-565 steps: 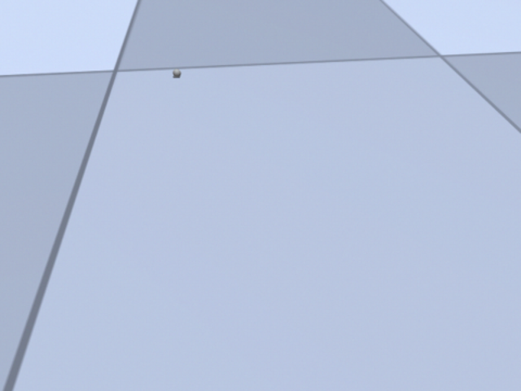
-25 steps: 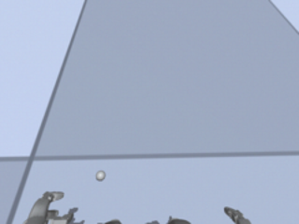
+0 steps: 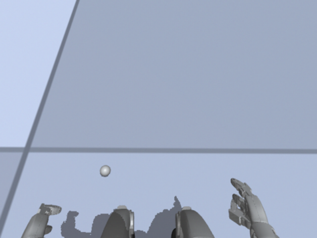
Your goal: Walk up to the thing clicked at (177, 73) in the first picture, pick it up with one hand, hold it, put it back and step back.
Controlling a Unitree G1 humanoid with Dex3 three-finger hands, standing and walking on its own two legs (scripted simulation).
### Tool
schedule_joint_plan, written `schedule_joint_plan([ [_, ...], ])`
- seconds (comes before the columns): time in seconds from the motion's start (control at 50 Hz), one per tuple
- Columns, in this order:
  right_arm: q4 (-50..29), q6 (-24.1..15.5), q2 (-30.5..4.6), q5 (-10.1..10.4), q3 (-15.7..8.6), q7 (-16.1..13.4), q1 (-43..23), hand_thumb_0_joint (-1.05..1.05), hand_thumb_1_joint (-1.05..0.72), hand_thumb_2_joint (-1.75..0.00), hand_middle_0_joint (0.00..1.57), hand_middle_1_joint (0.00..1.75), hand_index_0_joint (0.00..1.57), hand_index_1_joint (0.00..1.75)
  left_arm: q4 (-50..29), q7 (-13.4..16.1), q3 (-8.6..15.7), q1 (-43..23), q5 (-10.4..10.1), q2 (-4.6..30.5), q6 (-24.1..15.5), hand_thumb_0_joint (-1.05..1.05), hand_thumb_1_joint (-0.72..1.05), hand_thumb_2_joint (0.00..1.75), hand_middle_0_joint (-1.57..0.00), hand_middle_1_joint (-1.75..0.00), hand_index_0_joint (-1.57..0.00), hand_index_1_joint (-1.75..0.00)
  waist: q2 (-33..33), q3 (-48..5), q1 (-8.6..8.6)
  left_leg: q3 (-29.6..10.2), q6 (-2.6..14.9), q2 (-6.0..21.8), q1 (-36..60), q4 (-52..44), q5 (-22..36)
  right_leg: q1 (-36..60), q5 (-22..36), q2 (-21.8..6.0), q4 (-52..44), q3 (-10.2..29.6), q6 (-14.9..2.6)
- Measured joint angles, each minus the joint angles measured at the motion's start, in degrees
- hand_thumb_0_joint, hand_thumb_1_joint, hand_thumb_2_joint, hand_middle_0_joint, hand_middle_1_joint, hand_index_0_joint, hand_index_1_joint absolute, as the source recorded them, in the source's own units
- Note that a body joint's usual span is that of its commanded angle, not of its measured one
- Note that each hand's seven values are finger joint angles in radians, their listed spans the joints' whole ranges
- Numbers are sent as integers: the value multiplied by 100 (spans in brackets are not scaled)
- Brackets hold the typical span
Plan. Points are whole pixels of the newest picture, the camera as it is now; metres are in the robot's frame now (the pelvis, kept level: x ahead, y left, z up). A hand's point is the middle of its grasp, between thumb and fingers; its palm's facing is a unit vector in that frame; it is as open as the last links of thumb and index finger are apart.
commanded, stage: rise first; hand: left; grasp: from above
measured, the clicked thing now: (105, 170) +0.44 +0.26 -0.65
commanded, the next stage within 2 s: none
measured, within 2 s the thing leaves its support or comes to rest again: neither
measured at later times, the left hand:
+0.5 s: hand (76, 198) +0.25 +0.29 -0.34, palm faces -0.45 -0.38 -0.81, open 14.1 cm
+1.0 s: hand (85, 181) +0.34 +0.30 -0.46, palm faces -0.46 -0.05 -0.89, open 14.1 cm
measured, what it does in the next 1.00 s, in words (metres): lowers itself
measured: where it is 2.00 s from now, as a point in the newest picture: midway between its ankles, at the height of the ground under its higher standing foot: outside the picture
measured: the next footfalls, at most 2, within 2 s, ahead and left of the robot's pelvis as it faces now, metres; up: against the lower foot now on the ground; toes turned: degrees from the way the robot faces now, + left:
none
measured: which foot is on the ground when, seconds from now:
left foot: down 0.00-1.00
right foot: down 0.00-1.00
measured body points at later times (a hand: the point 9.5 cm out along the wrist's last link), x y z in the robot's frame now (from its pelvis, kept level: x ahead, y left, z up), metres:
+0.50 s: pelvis -0.07 -0.01 -0.20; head +0.14 +0.00 +0.20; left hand +0.27 +0.31 -0.30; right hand +0.11 -0.28 -0.34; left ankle +0.01 +0.11 -0.64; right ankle +0.00 -0.13 -0.64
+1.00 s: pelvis -0.09 +0.00 -0.31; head +0.13 +0.05 +0.08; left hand +0.36 +0.30 -0.41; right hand -0.02 -0.29 -0.42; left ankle +0.01 +0.11 -0.64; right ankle +0.00 -0.13 -0.64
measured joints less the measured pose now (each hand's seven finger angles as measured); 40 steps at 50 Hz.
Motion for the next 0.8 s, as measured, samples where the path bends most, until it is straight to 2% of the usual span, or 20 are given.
schedule_joint_plan([
  [0.04,-44,-62,-19,-18,20,15,-35,1,-89,-90,20,30,20,30,57,3,2,-87,125,59,-41,0,-55,101,-10,-105,-9,-106,-4,-64,-10,-14,-2,-1,-284,233,-75,-282,-83,-6,240,-4,-5],
  [0.1,-81,-167,-75,-41,29,61,-116,1,-89,-90,20,30,21,30,291,8,53,-354,420,201,-217,0,-55,101,-10,-105,-9,-105,-26,-179,-30,-31,-5,-6,-874,724,-222,-877,-253,-22,759,1,-15],
  [0.18,-49,-264,-180,-47,-24,157,-268,1,-89,-90,20,30,21,30,519,42,96,-779,867,422,-580,0,-55,101,-10,-105,-10,-105,-50,-325,-47,-51,-15,-16,-1835,1548,-452,-1845,-521,-50,1626,20,-17],
  [0.26,96,-265,-285,-30,-92,234,-454,1,-88,-89,20,30,21,30,607,155,40,-1222,1361,601,-1008,0,-54,101,-10,-105,-9,-106,-23,-408,-41,-82,-20,-10,-2780,2376,-647,-2788,-736,-57,2473,31,-35],
  [0.36,298,-186,-351,-16,-153,304,-643,1,-89,-90,20,30,20,30,1023,407,93,-2036,2010,820,-1380,0,-55,101,-9,-106,-9,-106,22,-410,-17,-131,-28,15,-3906,3310,-767,-3913,-869,-41,3420,32,-72],
  [0.5,638,-67,-317,-73,-182,380,-678,1,-89,-90,20,30,20,30,1809,594,74,-3319,2730,1159,-1656,0,-54,102,-8,-106,-8,-106,71,-208,19,-237,-41,48,-5147,4313,-717,-5138,-821,-10,4410,-13,-121],
  [0.6,834,69,-251,-164,-153,438,-532,1,-89,-90,20,30,20,30,2363,652,99,-4015,3257,1448,-1928,0,-55,103,-9,-104,-8,-105,67,-92,-54,-337,-39,79,-5798,4919,-662,-5759,-736,25,4963,-72,-136],
  [0.7,952,226,-216,-243,-116,480,-373,1,-90,-90,20,30,20,30,2835,764,142,-4477,3752,1727,-2216,0,-55,104,-9,-103,-8,-104,43,20,-210,-416,-9,85,-6268,5370,-596,-6181,-649,41,5352,-121,-123],
  [0.8,1039,395,-225,-320,-49,522,-260,1,-90,-90,20,30,20,30,3261,1026,160,-4841,4253,1980,-2428,0,-55,105,-10,-101,-9,-102,-5,70,-366,-471,38,68,-6620,5716,-574,-6468,-622,36,5636,-151,-83],
])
